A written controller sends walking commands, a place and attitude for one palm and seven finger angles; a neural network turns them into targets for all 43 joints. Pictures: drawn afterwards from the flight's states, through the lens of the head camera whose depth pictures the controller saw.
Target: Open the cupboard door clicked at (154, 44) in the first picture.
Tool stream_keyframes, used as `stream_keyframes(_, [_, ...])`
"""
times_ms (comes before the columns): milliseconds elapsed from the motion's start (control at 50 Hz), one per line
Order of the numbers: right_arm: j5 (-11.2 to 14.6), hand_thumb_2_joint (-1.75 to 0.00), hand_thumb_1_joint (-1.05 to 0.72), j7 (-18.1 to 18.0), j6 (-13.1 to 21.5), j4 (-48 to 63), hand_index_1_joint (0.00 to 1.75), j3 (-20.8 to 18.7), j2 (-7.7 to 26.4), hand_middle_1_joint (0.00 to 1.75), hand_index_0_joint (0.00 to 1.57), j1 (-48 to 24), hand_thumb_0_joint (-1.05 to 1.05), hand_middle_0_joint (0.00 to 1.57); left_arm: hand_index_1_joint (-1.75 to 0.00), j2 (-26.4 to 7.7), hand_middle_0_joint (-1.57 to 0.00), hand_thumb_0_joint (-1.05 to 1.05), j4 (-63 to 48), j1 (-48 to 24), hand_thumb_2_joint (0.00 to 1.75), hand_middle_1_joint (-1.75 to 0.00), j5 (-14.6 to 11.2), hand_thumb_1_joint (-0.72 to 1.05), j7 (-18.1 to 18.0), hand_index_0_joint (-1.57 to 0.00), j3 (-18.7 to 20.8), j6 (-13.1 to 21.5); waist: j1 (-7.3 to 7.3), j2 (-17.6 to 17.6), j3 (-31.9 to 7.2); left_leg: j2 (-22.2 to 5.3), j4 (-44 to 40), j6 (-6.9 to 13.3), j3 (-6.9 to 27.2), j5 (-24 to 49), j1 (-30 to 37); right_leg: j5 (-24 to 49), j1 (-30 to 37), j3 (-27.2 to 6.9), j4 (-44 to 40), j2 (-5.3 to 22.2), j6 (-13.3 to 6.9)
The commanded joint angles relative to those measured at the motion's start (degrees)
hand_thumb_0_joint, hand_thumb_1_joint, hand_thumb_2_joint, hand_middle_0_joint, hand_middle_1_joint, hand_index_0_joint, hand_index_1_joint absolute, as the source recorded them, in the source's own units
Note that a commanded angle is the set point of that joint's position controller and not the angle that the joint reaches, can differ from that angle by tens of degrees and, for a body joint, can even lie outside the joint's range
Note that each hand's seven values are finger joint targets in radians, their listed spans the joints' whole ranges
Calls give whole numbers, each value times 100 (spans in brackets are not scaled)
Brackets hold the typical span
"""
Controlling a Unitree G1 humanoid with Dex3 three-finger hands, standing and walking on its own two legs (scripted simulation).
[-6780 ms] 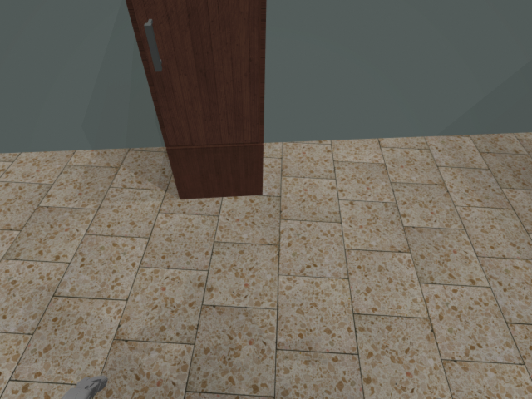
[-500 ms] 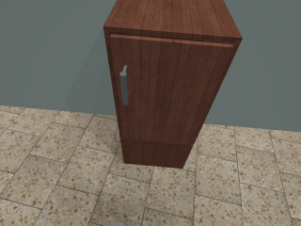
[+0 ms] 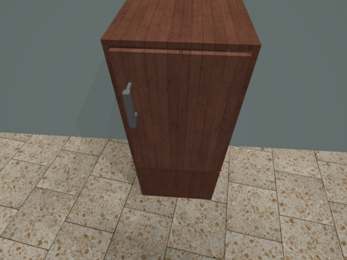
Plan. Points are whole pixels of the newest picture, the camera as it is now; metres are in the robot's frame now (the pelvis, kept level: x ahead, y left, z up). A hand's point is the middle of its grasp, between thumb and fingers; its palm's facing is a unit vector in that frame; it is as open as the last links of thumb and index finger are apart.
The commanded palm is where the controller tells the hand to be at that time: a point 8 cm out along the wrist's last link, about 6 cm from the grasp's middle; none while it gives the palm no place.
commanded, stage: come to a stop and stand still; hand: left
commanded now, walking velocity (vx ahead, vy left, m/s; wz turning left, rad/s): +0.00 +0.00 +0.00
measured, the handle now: (131, 105) +0.55 +0.17 +0.03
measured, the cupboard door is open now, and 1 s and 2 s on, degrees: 0 0 0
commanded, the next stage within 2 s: look again from close up in 0.42 s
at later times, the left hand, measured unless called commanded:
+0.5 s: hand out of the picture -0.01 +0.15 -0.17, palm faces +0.04 -0.98 -0.19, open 7.4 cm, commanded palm none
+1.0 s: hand out of the picture +0.05 +0.21 -0.16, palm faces +0.01 -0.97 -0.24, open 7.4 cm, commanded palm none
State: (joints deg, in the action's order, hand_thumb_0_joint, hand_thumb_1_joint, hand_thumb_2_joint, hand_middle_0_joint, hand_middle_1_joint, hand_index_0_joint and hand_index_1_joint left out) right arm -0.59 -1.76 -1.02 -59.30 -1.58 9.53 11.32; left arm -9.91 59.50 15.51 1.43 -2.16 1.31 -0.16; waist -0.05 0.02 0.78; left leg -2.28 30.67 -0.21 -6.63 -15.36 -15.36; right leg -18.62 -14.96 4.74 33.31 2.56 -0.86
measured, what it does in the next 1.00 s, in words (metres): stands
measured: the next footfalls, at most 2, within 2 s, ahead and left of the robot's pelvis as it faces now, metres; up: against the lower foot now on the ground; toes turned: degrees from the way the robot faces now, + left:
none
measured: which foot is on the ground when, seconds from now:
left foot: down 0.00-1.00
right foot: down 0.00-1.00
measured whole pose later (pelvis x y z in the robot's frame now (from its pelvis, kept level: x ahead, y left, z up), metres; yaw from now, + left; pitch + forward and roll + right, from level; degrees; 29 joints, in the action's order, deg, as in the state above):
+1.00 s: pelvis +0.03 +0.02 +0.00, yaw +0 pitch +0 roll +1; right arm -0.7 -1.8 1.2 -62.8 1.0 9.3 16.5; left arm -9.0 62.4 14.1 0.7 -2.3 0.1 0.6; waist 0.3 1.3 2.2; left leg 0.6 26.8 1.9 -5.9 -16.9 -10.5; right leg -18.6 -10.5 3.9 28.9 4.0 1.4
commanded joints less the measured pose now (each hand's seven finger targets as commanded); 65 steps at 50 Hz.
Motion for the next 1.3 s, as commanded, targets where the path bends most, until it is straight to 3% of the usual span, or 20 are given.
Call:
stream_keyframes(0, [-50, -90, -90, 53, 108, 95, 30, -1, 284, 30, 20, 364, 0, 20, -30, -571, -20, 0, -245, 213, 90, -30, -17, 90, 22, -20, 48, 72, 6, -347, 148, -353, -506, 100, 399, 496, 269, 660, -300, -736, -1184, 581, -143])
stream_keyframes(120, [-53, -90, -90, 48, 157, -51, 30, 66, 342, 30, 20, 484, 0, 20, -30, -590, -20, 0, -138, 267, 90, -30, -50, 90, 38, -20, 38, 105, -52, -56, 208, -399, -725, 68, 456, 538, 172, 641, 23, -677, -1333, 511, -124])
stream_keyframes(400, [-24, -90, -90, 4, 198, -407, 30, 125, 209, 30, 20, 864, 0, 20, -30, -423, -20, 0, 179, 480, 90, -30, -67, 90, 34, -20, 6, 150, -50, -107, 306, -444, -921, 47, 459, 594, 285, 722, 261, -533, -1528, 426, -136])
stream_keyframes(420, [19, -90, -90, 41, 244, 6, 30, 42, 486, 30, 20, 163, 0, 20, -30, -522, -20, 0, 389, 962, 90, -30, -22, 90, -217, -20, -28, 223, -267, 17, 662, -354, 454, -139, 247, 211, -238, 3572, 100, -1203, -1431, 907, 136])
stream_keyframes(440, [13, -90, -90, 86, 133, 149, 30, 81, 76, 30, 20, 606, 0, 20, -30, -809, -20, 0, 86, 640, 90, -30, -31, 90, -149, -20, -32, 310, 137, -47, 154, -223, 684, -31, 416, -689, -225, 2478, 205, -1306, -1563, 1243, -233])
stream_keyframes(460, [2, -90, -90, 97, 113, 63, 30, 62, 78, 30, 20, 733, 0, 20, -30, -723, -20, 0, -1, 394, 90, -30, -32, 90, -90, -20, -42, 310, 184, 163, 172, -217, 597, -17, 394, -687, -6, 1264, -116, -1165, -1687, 1116, -497])
stream_keyframes(480, [-6, -90, -90, 127, 124, 24, 30, 60, 69, 30, 20, 978, 0, 20, -30, -712, -20, 0, -56, 246, 90, -30, -19, 90, -84, -20, -25, 314, 326, 6, 51, -212, 310, -37, 337, -346, 150, 529, -212, -973, -1660, 939, -564])
stream_keyframes(540, [-40, -90, -90, 110, 253, 17, 30, 97, 263, 30, 20, 1245, 0, 20, -30, -406, -20, 0, -59, 276, 90, -30, -73, 90, -66, -20, -42, 315, 252, -16, -37, -433, -348, 143, 690, 589, 253, 527, -41, -540, -988, 384, -300])
stream_keyframes(600, [-40, -90, -90, 63, 309, 97, 30, 116, 364, 30, 20, 978, 0, 20, -30, -308, -20, 0, 20, 424, 90, -30, -53, 90, -41, -20, -63, 203, 35, 669, 187, -555, -766, 283, 954, 813, -122, 483, 276, -354, -698, 218, -176])
stream_keyframes(680, [-30, -90, -90, 23, 302, 101, 30, 126, 445, 30, 20, 893, 0, 20, -30, -261, -20, 0, 105, 452, 90, -30, -65, 90, -10, -20, -81, 160, -9, 58, 400, -481, -951, 304, 925, 528, -93, 522, 226, -383, -780, 240, -119])
stream_keyframes(900, [-34, -90, -90, -1, 344, -138, 30, 133, 485, 30, 20, 878, 0, 20, -30, -452, -20, 0, 135, 300, 90, -30, -58, 90, -14, -20, -37, 140, -34, -12, 58, -430, -887, 303, 751, 1623, 444, 1295, 514, -349, -698, 358, -58])
stream_keyframes(1120, [-28, -90, -90, -27, 318, -292, 30, 114, 513, 30, 20, 717, 0, 20, -30, -535, -20, 0, 206, 250, 90, -30, -55, 90, -29, -20, -19, 143, -21, 35, 4, -410, -764, 251, 628, 2018, 689, 1972, 600, -382, -712, 420, -72])
stream_keyframes(1140, [59, -90, -90, 16, 299, 117, 30, 29, 777, 30, 20, 321, 0, 20, -30, -605, -20, 0, 359, 705, 90, -30, -21, 90, -249, -20, -36, 211, -148, -767, 147, -562, 439, 86, 589, 2808, 277, 3853, 421, -790, -859, 647, 48])
stream_keyframes(1160, [282, -90, -90, -159, 1186, 1917, 30, -137, 1591, 30, 20, 486, 0, 20, -32, -2056, -20, 0, -8583, -3638, 89, -32, -1025, 88, -167, -20, 944, 1435, 442, 503, -2660, 35, -271, 166, 663, 3549, 1689, 3940, 729, -255, -279, 130, -137])
stream_keyframes(1180, [175, -90, -90, -361, 1766, 1602, 30, 72, 1088, 30, 20, 110, 0, 20, -33, -1464, -20, 0, -6763, -732, 88, -33, -593, 85, -288, -20, 643, 1077, 15, 1756, -2457, -249, -661, 194, 754, 4594, 2611, 1922, 198, -89, 180, -167, -164])
stream_keyframes(1200, [192, -90, -90, -365, 1854, 1256, 30, -19, 1010, 30, 20, 82, 0, 20, -34, -1019, -21, 0, -6194, -489, 87, -34, -729, 83, -545, -21, 449, 770, 8, 1642, -1889, -192, -503, -48, 721, 4306, 1837, 883, -50, -23, 216, -98, -114])
stream_keyframes(1220, [336, -90, -90, -296, 1812, 1244, 30, -58, 815, 30, 20, 284, 0, 20, -36, 276, -21, 0, -5280, 963, 86, -36, -895, 81, -482, -21, -225, 278, 207, 908, -1154, -264, -538, -5, 785, 3902, 1460, 654, -431, 57, 47, -128, -24])
stream_keyframes(1240, [312, -90, -90, -226, 1853, 1712, 30, -147, 1030, 30, 20, 44, 0, 20, -37, 98, -21, 0, -6123, 62, 85, -37, -1000, 78, -330, -21, -67, 427, 174, 564, -413, -210, -329, 45, 870, 3392, 901, 1012, -539, 66, -160, -78, -2])
stream_keyframes(1260, [229, -90, -90, -225, 1875, 1828, 30, -299, 1202, 30, 20, 102, 0, 20, -39, -527, -21, 0, -6123, -51, 84, -39, -960, 76, -194, -21, 563, 687, 266, 233, -650, -65, -7, 51, 773, 2696, 614, 1290, -586, 93, -313, -106, -16])
stream_keyframes(1280, [146, -90, -90, -241, 1879, 1981, 30, -324, 1207, 30, 20, 81, 0, 20, -40, -625, -21, 0, -5774, 331, 83, -40, -955, 74, -24, -21, 808, 967, 214, -320, -453, 73, 253, 68, 696, 2204, 112, 1654, -691, 151, -238, -130, -12])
